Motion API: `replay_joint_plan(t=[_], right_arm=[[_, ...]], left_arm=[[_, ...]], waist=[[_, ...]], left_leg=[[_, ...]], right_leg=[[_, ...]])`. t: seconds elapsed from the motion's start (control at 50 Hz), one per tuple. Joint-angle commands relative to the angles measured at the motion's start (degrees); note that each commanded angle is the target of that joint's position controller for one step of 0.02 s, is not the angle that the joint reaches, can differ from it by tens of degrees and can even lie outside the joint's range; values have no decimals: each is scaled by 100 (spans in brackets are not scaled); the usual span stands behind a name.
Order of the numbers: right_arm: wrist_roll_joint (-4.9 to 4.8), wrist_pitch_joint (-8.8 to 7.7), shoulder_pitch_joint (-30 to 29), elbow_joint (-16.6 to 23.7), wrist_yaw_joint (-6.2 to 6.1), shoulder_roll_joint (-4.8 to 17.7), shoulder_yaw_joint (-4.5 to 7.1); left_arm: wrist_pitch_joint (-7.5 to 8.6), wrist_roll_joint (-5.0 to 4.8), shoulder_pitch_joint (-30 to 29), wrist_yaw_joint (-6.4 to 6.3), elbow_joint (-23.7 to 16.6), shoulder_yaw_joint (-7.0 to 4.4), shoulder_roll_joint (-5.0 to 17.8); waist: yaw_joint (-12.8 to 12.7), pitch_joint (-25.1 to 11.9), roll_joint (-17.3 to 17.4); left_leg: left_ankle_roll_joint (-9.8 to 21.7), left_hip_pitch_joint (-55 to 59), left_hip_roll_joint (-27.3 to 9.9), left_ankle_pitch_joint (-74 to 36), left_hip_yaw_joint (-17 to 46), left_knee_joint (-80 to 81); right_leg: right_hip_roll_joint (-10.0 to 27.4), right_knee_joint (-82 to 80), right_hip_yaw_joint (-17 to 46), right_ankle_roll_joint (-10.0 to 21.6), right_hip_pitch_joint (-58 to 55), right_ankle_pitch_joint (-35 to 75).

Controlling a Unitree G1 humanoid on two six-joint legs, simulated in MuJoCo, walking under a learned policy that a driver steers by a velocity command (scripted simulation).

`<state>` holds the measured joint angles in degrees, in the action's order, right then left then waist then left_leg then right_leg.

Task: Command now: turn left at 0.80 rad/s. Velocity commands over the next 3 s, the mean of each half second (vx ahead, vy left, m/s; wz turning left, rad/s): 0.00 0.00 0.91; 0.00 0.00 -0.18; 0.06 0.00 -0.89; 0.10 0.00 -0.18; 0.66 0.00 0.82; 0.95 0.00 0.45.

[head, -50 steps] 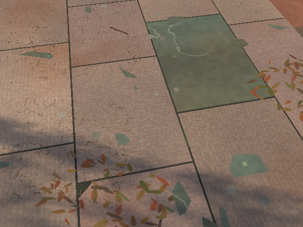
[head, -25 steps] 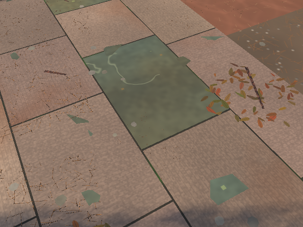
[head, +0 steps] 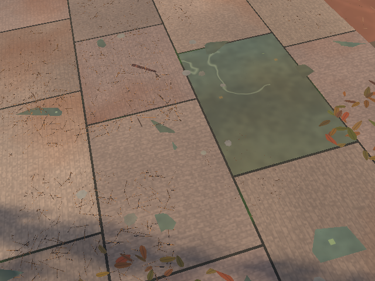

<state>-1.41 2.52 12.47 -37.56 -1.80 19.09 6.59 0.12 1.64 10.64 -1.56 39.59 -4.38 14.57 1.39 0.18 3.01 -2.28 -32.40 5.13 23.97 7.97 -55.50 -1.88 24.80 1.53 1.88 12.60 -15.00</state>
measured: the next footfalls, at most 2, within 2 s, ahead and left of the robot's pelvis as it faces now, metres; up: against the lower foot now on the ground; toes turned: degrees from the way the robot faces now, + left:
left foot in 0.36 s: +0.02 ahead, +0.18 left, +0.00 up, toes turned +25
right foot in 0.84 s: +0.11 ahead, -0.02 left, +0.00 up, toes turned +23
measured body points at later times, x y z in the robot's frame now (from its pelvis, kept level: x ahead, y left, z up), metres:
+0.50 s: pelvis +0.00 +0.07 -0.01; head +0.04 +0.11 +0.44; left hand +0.01 +0.40 -0.11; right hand +0.28 -0.12 -0.08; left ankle -0.02 +0.16 -0.74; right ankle +0.03 -0.09 -0.65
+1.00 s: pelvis +0.04 +0.06 +0.00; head +0.09 +0.05 +0.44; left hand +0.05 +0.37 -0.09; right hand +0.32 -0.13 -0.10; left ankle -0.03 +0.17 -0.67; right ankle +0.07 -0.04 -0.74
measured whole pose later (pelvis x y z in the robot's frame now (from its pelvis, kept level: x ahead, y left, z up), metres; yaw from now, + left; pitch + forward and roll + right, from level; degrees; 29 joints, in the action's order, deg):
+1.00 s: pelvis +0.04 +0.06 +0.00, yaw +18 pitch +3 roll +2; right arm 0.5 0.8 4.1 -36.8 -1.8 17.6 4.5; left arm -0.3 -1.0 15.1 -1.0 37.7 -4.2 17.3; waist -1.8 2.8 2.1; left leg -2.7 -28.4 4.3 28.2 3.7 -61.3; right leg -2.0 30.0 4.9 2.1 17.6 -15.0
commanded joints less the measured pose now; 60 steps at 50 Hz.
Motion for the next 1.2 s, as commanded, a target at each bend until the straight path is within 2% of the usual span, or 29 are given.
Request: replay_joint_plan(t=[0.02, 0.08, 0.16, 0.22, 0.3, 0.34, 0.36, 0.38, 0.4, 0.42, 0.44, 0.46, 0.48, 0.52, 0.58, 0.66, 0.7, 0.74, 0.82, 0.84, 0.86, 0.88, 0.9, 0.92, 0.94, 0.96, 1.0, 1.08, 1.2], right_arm=[[43, 51, 357, 216, 17, 579, 198], [-32, 45, -282, 578, 90, 354, 55], [11, 25, -622, 878, 242, 169, -70], [19, 49, -643, 938, 331, 164, -80], [-34, 189, -605, 957, 392, 286, 15], [-25, 206, -23, 768, 355, 422, 154], [-4, 171, 632, 604, 230, 934, 359], [15, 127, 693, 746, 134, 1821, 509], [241, -91, 579, 938, 242, 1633, 419], [225, -222, 441, 860, 299, 1337, 320], [81, -265, 179, 785, 254, 1157, 267], [-26, -229, -148, 842, 194, 961, 196], [-30, -182, -488, 922, 134, 909, 151], [95, -156, -680, 991, 51, 842, 97], [144, -185, -540, 824, -3, 635, -33], [318, -259, -586, 523, 74, 145, -291], [355, -291, -569, 407, 137, 385, -246], [288, -257, -538, 343, 113, 679, -152], [99, -153, -569, 306, -34, 667, -104], [66, -143, -496, 284, -62, 615, -90], [148, -182, -490, 381, -84, 482, -87], [303, -240, -837, 633, -78, 318, -120], [322, -281, -1412, 782, -77, 252, -154], [235, -304, -1292, 751, -37, 246, -134], [167, -287, -1167, 645, -16, 185, -133], [164, -274, -1100, 605, -5, 213, -120], [169, -293, -1176, 589, 19, 114, -129], [103, -355, -1134, 466, 94, 17, -156], [45, -466, -742, 286, 184, 324, -29]], left_arm=[[127, -91, -830, -108, -639, -80, 533], [38, -24, -348, -199, -521, -94, 656], [-45, -36, -67, -185, -411, -216, 1016], [-37, -101, -240, -93, -399, -299, 1201], [57, -321, -312, 85, -289, -379, 1268], [76, -427, -319, 134, -182, -368, 1133], [116, -345, -44, 172, -121, -329, 967], [179, 38, -118, 192, -549, -153, 433], [224, 46, -527, 150, -655, -168, 670], [217, -140, -925, 108, -698, -222, 930], [215, -159, -959, 46, -711, -215, 903], [187, -85, -849, -31, -609, -236, 953], [154, -50, -698, -60, -575, -267, 1015], [114, -52, -340, -27, -373, -239, 930], [38, -124, -143, -10, -197, -103, 682], [-26, -181, -200, 85, -175, 39, 480], [-44, -238, -340, 110, -303, -17, 736], [-35, -293, -432, 122, -468, -77, 965], [6, -315, 45, 212, -475, -59, 778], [12, -290, 143, 219, -481, -82, 840], [19, -244, 292, 180, -507, -195, 1236], [30, -263, 358, 140, -539, -333, 1681], [62, -145, 860, 136, -509, -311, 1530], [125, -77, 896, 114, -494, -282, 1445], [144, -143, 594, 81, -551, -289, 1375], [104, -262, 290, 44, -621, -288, 1337], [-46, -355, 19, -58, -734, -268, 1227], [-211, -318, 78, -136, -828, -361, 1356], [-300, -362, -244, -75, -1019, -402, 1410]], waist=[[160, -132, -1014], [-219, -15, -1054], [-440, -175, -1101], [-382, -200, -1130], [-262, -293, -1233], [111, -535, -967], [366, -809, -143], [-6, -927, 1786], [370, -1891, 1277], [406, -1525, 601], [183, -1018, 392], [0, -765, 160], [-214, -658, 202], [-329, -843, 237], [-213, -1015, 266], [-76, -777, 506], [27, -378, 605], [85, -82, 586], [-143, -263, 367], [-185, -300, 202], [-92, -422, -586], [-51, -358, -1733], [-589, -498, -1980], [-518, -673, -1462], [-320, -673, -1018], [-192, -568, -781], [-123, -636, -822], [-184, -788, -1017], [-116, -690, -1485]], left_leg=[[-275, -902, -476, -292, -146, -1854], [-486, -1246, -754, -762, -574, -1360], [-508, -1038, -1025, -674, -768, -360], [-322, -383, -1046, -634, -1040, 352], [73, 519, -845, -545, -1377, 1457], [435, 1712, -515, -1240, -1483, 2624], [804, 3172, -685, -3075, -748, 3059], [1690, 4487, -2196, -6065, 1649, 2669], [2582, 4239, -2811, -5044, 2746, 3141], [2353, 3938, -2529, -4266, 2139, 3346], [1996, 3488, -2152, -3522, 1743, 3427], [1735, 3079, -1902, -3123, 1500, 3462], [1617, 2570, -1717, -3105, 1293, 3497], [1581, 2269, -1593, -3522, 998, 3447], [1538, 2256, -1558, -3719, 617, 3341], [1458, 1704, -1532, -2520, 294, 3548], [1523, 1532, -1649, -1854, 393, 3638], [1607, 1785, -1866, -1993, 587, 3536], [1433, 2458, -2031, -3356, 456, 2874], [1166, 2399, -1820, -3075, 219, 2589], [735, 1923, -1265, -2340, -333, 1675], [124, 641, -233, -930, -1080, 626], [-26, -453, 170, 1383, -610, -525], [-11, -678, -15, 1426, -194, -1224], [-20, -760, -126, 1049, -92, -1404], [-57, -813, -214, 665, -78, -1123], [-174, -442, -191, 159, -194, -484], [-271, 117, 16, -243, -209, 803], [-144, 1299, 100, -678, -153, 2524]], right_leg=[[1565, -677, 652, 758, -450, 2281], [1542, -734, 188, 949, -791, 2373], [1902, -669, -49, 1082, -1272, 2588], [2015, -571, -452, 988, -1021, 2684], [2162, -49, -827, 647, -990, 2906], [1943, 1037, -1262, 215, -652, 3012], [1493, 2363, -1506, -233, 460, 2125], [629, 4339, -1440, -738, 2796, -2519], [308, 5203, 36, -762, 3224, -2648], [433, 5234, 284, -617, 3277, -2141], [492, 4846, 338, -494, 3323, -1580], [574, 4503, 393, -476, 3199, -1160], [527, 4232, 399, -482, 2836, -838], [361, 4037, 237, -566, 2368, -437], [430, 3384, 99, -692, 1975, -176], [683, 2262, 27, -596, 969, 73], [584, 2055, -104, -480, 883, -212], [481, 1946, -205, -361, 1220, -677], [342, 997, -391, -122, 1036, -208], [361, 491, -214, 20, 755, 639], [854, 253, 748, 341, 263, 2314], [1711, -21, 2325, 1187, -346, 3603], [2207, -448, 3252, 1870, -1051, 3881], [2107, -393, 3026, 1801, -1298, 3679], [1784, -236, 2610, 1493, -1317, 3578], [1570, -196, 2295, 1248, -1202, 3471], [1219, -201, 2048, 1037, -987, 3302], [1012, -115, 2239, 962, -859, 2837], [774, -24, 2991, 741, -218, 1995]])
